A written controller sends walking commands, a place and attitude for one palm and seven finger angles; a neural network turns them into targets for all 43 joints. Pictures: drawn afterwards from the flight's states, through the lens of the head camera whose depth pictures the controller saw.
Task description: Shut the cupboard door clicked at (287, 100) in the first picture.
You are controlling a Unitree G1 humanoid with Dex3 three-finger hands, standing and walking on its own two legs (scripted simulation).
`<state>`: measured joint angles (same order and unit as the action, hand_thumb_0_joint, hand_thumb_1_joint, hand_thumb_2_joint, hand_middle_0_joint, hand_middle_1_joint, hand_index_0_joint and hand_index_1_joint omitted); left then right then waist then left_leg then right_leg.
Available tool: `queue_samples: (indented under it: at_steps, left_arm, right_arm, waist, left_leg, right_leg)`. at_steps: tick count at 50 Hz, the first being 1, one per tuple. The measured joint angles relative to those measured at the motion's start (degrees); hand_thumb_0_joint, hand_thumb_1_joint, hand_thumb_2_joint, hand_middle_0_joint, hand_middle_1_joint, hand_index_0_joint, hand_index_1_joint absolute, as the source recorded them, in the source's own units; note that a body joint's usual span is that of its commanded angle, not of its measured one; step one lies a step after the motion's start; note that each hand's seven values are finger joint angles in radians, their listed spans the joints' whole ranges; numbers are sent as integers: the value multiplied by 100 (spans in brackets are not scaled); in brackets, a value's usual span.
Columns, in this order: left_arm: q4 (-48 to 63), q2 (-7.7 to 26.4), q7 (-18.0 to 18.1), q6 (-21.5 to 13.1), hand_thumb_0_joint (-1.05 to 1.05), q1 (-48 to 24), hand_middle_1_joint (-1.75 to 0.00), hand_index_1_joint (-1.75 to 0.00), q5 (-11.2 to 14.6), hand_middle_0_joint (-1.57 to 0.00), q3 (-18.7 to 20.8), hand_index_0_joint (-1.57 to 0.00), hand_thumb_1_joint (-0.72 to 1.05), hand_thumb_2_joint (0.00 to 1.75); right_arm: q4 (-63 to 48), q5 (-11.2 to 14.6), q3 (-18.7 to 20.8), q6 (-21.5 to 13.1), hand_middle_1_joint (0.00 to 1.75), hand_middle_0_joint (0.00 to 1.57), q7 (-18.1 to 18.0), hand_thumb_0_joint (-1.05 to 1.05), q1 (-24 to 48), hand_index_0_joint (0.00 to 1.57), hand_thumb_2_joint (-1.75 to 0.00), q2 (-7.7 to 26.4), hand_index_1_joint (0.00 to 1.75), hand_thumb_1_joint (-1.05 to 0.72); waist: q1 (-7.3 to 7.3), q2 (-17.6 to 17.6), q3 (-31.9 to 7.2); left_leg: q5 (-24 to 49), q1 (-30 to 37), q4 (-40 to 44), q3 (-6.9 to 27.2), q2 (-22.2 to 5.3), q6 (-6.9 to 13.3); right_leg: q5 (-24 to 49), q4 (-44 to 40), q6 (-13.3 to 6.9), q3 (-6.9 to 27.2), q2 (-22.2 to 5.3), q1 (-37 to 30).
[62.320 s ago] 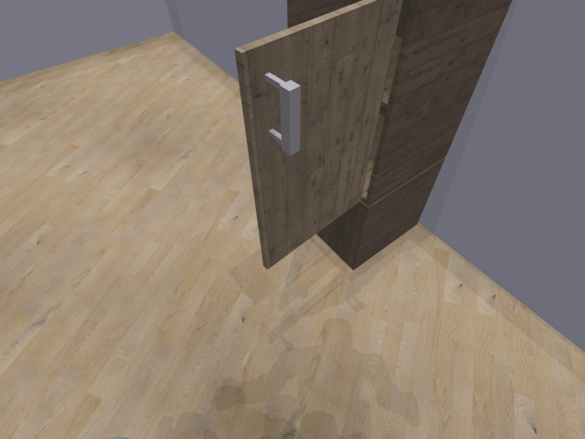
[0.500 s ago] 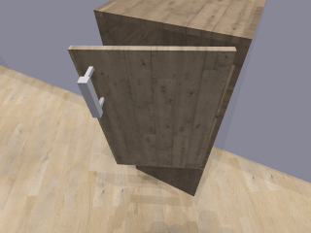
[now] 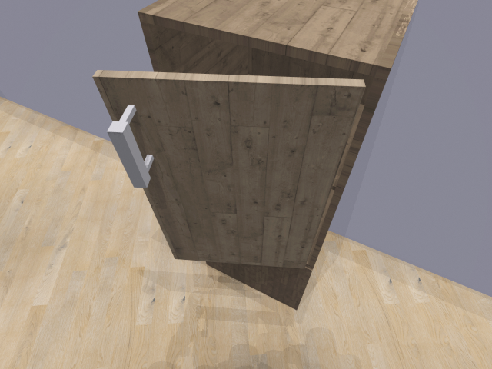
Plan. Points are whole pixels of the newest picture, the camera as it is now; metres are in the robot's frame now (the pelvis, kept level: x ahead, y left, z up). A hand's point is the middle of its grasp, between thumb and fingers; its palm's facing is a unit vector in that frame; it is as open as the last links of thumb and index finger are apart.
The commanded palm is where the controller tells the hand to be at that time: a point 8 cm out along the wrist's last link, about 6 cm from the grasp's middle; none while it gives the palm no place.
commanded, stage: look again from close up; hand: left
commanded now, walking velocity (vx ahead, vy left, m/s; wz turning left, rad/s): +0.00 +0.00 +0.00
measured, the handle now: (135, 147) +0.41 +0.21 +0.14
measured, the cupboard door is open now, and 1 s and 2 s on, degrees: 22 22 22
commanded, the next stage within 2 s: raise the hand and make a fist in 0.52 s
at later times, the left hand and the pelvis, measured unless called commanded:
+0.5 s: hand out of the picture +0.01 +0.18 -0.17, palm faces +0.02 -0.98 -0.21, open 7.3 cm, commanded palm none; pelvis -0.01 +0.00 +0.00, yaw +0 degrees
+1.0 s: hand out of the picture +0.12 +0.18 -0.02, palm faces -0.07 -1.00 +0.01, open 6.4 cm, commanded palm +0.10 +0.24 -0.02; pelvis -0.07 +0.00 -0.07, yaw +3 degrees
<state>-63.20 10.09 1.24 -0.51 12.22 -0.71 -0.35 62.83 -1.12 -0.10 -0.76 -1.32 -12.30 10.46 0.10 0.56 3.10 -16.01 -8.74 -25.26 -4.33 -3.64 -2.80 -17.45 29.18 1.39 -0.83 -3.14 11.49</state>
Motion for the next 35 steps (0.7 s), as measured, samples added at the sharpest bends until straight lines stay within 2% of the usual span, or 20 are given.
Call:
queue_samples:
  at_steps: [32,33,34,35]
  left_arm:
    - [-93,-38,47,-44,0,110,-29,-30,-6,-20,34,-20,91,90]
    - [866,-71,-34,356,1,380,-29,-30,168,-20,306,-20,91,90]
    - [1981,-38,-6,413,1,745,-30,-30,369,-21,353,-21,91,90]
    - [2973,1,84,261,1,1079,-30,-30,584,-21,301,-21,91,90]
  right_arm:
    - [186,20,9,11,30,20,-4,1,-195,20,-90,-146,30,-91]
    - [2,28,-24,-132,30,20,-102,1,-237,20,-90,-122,30,-92]
    - [-262,89,-48,-412,30,20,-243,1,-377,20,-90,-99,30,-92]
    - [-501,158,-36,-718,30,20,-338,1,-522,20,-89,-68,30,-92]
  waist:
    - [10,-47,-26]
    - [22,-36,91]
    - [46,-58,103]
    - [41,-73,35]
  left_leg:
    - [100,-90,-42,62,-57,7]
    - [33,-138,-218,48,-96,21]
    - [-46,-197,-326,25,-99,24]
    - [-93,-280,-419,30,-66,27]
  right_leg:
    - [178,-210,-5,-85,51,-64]
    - [179,-141,2,-75,80,-50]
    - [129,27,2,-48,76,56]
    - [54,187,8,-45,37,159]
